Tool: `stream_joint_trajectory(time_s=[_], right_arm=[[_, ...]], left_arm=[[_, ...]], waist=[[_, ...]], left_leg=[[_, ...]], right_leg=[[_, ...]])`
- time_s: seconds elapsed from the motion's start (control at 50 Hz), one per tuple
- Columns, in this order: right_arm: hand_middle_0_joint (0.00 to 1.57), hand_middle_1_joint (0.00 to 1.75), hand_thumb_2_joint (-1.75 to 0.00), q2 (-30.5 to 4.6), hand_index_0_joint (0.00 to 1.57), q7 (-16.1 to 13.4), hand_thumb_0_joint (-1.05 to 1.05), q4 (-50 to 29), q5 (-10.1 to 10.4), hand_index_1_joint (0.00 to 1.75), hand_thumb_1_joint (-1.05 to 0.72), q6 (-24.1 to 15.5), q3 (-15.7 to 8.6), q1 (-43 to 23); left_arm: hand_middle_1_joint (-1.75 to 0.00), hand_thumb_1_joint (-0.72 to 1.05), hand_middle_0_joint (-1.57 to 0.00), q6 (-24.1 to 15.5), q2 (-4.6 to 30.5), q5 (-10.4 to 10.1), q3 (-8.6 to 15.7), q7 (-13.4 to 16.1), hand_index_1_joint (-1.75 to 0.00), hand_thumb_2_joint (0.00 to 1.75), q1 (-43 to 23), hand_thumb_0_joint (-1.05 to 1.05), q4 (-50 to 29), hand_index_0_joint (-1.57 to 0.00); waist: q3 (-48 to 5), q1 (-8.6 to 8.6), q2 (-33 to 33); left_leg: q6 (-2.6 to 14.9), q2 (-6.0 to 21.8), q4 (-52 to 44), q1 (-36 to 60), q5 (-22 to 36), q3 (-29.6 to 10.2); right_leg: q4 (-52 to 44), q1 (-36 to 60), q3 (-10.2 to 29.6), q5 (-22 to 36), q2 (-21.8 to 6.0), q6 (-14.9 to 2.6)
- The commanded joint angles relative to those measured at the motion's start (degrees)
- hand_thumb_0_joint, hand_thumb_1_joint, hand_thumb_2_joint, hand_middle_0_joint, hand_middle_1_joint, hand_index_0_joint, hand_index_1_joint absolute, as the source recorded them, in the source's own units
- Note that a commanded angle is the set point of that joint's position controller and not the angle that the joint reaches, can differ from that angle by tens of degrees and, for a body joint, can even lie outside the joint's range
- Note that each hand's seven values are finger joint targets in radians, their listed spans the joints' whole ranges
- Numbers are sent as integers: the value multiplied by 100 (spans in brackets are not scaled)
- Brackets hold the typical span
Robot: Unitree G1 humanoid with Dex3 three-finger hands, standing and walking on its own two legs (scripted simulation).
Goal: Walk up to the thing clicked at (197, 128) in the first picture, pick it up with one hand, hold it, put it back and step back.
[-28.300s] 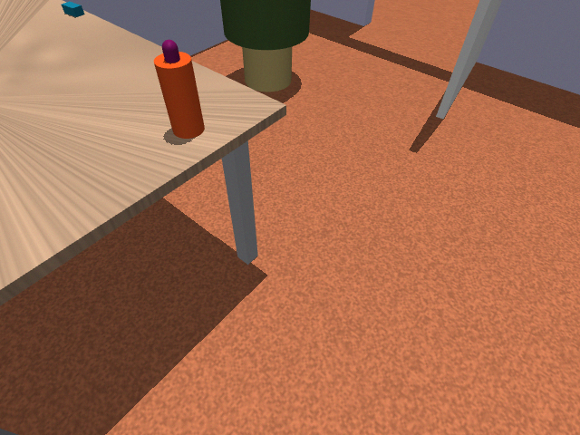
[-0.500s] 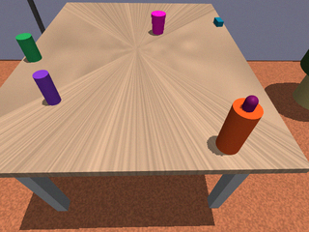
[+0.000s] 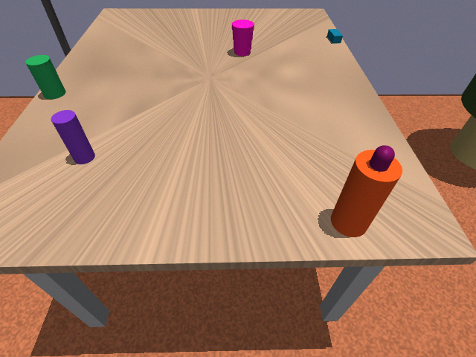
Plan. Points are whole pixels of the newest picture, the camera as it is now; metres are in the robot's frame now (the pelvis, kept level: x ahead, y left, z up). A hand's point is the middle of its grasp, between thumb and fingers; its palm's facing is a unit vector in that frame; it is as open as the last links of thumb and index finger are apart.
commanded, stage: stand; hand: right
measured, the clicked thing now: (365, 190) +0.41 -0.24 +0.05
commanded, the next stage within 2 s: step back in 0.74 s
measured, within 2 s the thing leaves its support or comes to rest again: neither
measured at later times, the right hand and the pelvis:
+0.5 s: hand out of the picture +0.05 -0.26 -0.16, palm faces -0.04 +0.94 -0.34, open 7.4 cm; pelvis -0.01 +0.00 +0.00, yaw +0 degrees
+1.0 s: hand out of the picture +0.04 -0.26 -0.16, palm faces -0.01 +0.91 -0.41, open 7.4 cm; pelvis -0.05 +0.02 -0.02, yaw -1 degrees
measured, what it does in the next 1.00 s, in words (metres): shifts its weight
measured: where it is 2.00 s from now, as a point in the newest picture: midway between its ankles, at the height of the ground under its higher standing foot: outside the picture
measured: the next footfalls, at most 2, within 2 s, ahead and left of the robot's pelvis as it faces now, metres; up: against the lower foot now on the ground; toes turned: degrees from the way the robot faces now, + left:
right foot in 1.48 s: -0.10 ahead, -0.07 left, +0.00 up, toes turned -2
left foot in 1.88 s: -0.18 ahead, +0.16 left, +0.00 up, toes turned -4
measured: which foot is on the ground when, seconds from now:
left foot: down 0.00-1.00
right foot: down 0.00-1.00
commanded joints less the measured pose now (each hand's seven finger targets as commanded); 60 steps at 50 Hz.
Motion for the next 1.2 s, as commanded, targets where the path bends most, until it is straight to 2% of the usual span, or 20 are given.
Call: stream_joint_trajectory(time_s=[0.0, 0.52, 0.7, 0.72, 0.8, 0.84, 0.86, 0.88, 0.9, 0.92, 0.96, 1.0, 1.02, 1.04, 1.06, 1.08, 1.1, 1.14, 1.16, 1.18], right_arm=[[20, 30, -90, -1199, 20, -59, 0, -280, 18, 30, -90, -122, -261, -92], [20, 30, -90, -1158, 20, -33, 0, -252, 21, 30, -90, -108, -271, -82], [20, 30, -90, -1168, 20, -42, 0, -234, 17, 30, -90, -116, -253, -44], [20, 30, -90, -1498, 20, -35, 0, -301, 75, 30, -90, -5, -418, -238], [20, 30, -90, -1333, 20, -43, 0, -518, 152, 30, -90, 98, -463, -42], [20, 30, -90, -1282, 20, -37, 0, -637, 149, 30, -90, 174, -496, -22], [20, 30, -90, -1237, 20, -32, 0, -655, 138, 30, -90, 233, -525, 106], [20, 30, -90, -1240, 20, -20, 0, -715, 119, 30, -90, 293, -546, 200], [20, 30, -90, -1236, 20, 9, 0, -750, 103, 30, -90, 329, -553, 300], [20, 30, -90, -1228, 20, 31, 0, -773, 113, 30, -90, 329, -585, 503], [20, 30, -90, -1241, 20, 32, 0, -794, 160, 30, -90, 283, -623, 629], [20, 30, -90, -1245, 20, 6, 0, -868, 62, 30, -90, 226, -655, 714], [20, 30, -90, -1323, 20, -17, 0, -875, -26, 30, -90, 198, -692, 786], [20, 30, -90, -1701, 20, -35, 0, -900, -140, 30, -90, 171, -792, 696], [20, 30, -90, -1960, 20, -50, 0, -1000, -186, 30, -90, 145, -853, 489], [20, 30, -90, -2035, 20, -63, 0, -1103, -188, 30, -90, 137, -848, 338], [20, 30, -90, -2245, 20, -80, 0, -1254, -149, 30, -90, 133, -875, 268], [20, 30, -90, -1950, 20, -139, 0, -1383, -149, 30, -90, 86, -824, -160], [20, 30, -90, -1743, 20, -168, 0, -1454, -181, 30, -90, 72, -761, -415], [20, 30, -90, -1594, 20, -195, 0, -1519, -144, 30, -90, 55, -722, -384]], left_arm=[[-30, 90, -20, -130, 1231, 10, 209, 84, -30, 90, -206, 0, -315, -20], [-30, 90, -20, -144, 1288, 10, 205, 74, -30, 90, -163, 0, -290, -20], [-30, 90, -20, -143, 1261, 4, 199, 77, -30, 90, -179, 0, -294, -20], [-30, 90, -20, -68, 1625, -83, 450, 102, -30, 90, -238, 0, -575, -20], [-30, 90, -20, 17, 1603, -95, 515, 158, -30, 90, -92, 0, -857, -20], [-30, 90, -20, 60, 1749, -67, 567, 163, -30, 90, -167, 0, -1030, -20], [-30, 90, -20, 75, 1839, -12, 587, 181, -30, 90, -314, 0, -1159, -20], [-30, 90, -20, 73, 1827, 61, 610, 192, -30, 90, -297, 0, -1278, -20], [-30, 90, -20, 82, 1863, 116, 620, 189, -30, 90, -385, 0, -1371, -20], [-30, 90, -20, 90, 1854, 135, 609, 193, -30, 90, -658, 0, -1507, -20], [-30, 90, -20, 136, 1667, 158, 541, 204, -30, 90, -794, 0, -1643, -20], [-30, 90, -20, 216, 1616, 119, 482, 194, -30, 90, -770, 0, -1764, -20], [-30, 90, -20, 278, 1503, 66, 455, 179, -30, 90, -739, 0, -1840, -20], [-30, 90, -20, 326, 1248, -9, 419, 177, -30, 90, -707, 0, -1919, -20], [-30, 90, -20, 369, 1117, -8, 424, 221, -30, 90, -603, 0, -1885, -20], [-30, 90, -20, 410, 1197, 38, 445, 263, -30, 90, -290, 0, -1816, -20], [-30, 90, -20, 394, 1163, 67, 443, 314, -30, 90, -333, 0, -1823, -20], [-30, 90, -20, 394, 1379, 72, 542, 310, -30, 90, -491, 0, -1729, -20], [-30, 90, -20, 390, 1371, 9, 551, 272, -30, 90, -94, 0, -1665, -20], [-30, 90, -20, 387, 1325, -4, 549, 249, -30, 90, 54, 0, -1702, -20]], waist=[[-317, 12, -50], [-203, 18, -127], [-335, 12, -90], [189, 72, -152], [-508, 29, -383], [-686, 39, -727], [-698, 21, -1122], [-696, 57, -1183], [-654, -8, -1204], [-678, -161, -1291], [-797, -217, -1239], [-757, -282, -970], [-646, -321, -504], [-495, -269, 788], [-297, -142, 1072], [-326, -10, 656], [-427, -199, 1252], [-123, -100, 1073], [-147, 189, 857], [-193, 263, 800]], left_leg=[[269, 567, -322, -426, 808, -336], [269, 550, -328, -457, 361, -360], [266, 563, -294, -403, 643, -343], [377, 475, 303, -710, 1451, -386], [420, 250, 1276, -600, 1566, -98], [354, -191, 2162, -742, 409, 89], [358, -425, 2846, -951, -1064, 93], [399, -430, 3507, -1219, -1912, -98], [447, -307, 3696, -1162, -2042, -276], [503, -186, 3689, -1073, -1994, -424], [476, -167, 3091, -1056, -1526, -356], [410, -232, 1718, -967, -453, -76], [381, 17, 834, -833, 451, -286], [550, 781, 299, -724, 1642, -1529], [764, 1323, 186, -433, 2776, -2170], [960, 1518, 558, -481, 3756, -1877], [1244, 1918, 349, -796, 3486, -2426], [1411, 1639, 436, -1011, 3011, -1990], [1309, 1237, 763, -572, 3370, -1378], [1236, 1100, 908, -265, 3430, -1169]], right_leg=[[-237, 434, 528, 1038, -664, -179], [-317, 236, 573, 504, -634, -177], [-228, 343, 563, 904, -663, -181], [282, -76, 633, 1989, -596, -209], [431, -12, 776, 2462, -849, -650], [187, -204, 1361, 2317, -1369, -1095], [76, -304, 1762, 2291, -1760, -1411], [39, -348, 1931, 2044, -1970, -1617], [102, -693, 1829, 1871, -1991, -1659], [244, -900, 1596, 1818, -1923, -1572], [755, -801, 1186, 2018, -1511, -1286], [1314, -747, 955, 1679, -1108, -927], [1792, -965, 811, 1003, -796, -665], [2772, -1525, 594, -147, 54, -395], [3438, -2302, 706, -2344, 836, -229], [3987, -2275, 1048, -2579, 797, -209], [4417, -2223, 1222, -2792, 872, -165], [5089, -2180, 1499, -2319, 796, -151], [5168, -2423, 1519, -1924, 826, -158], [5134, -2552, 1434, -1740, 825, -166]])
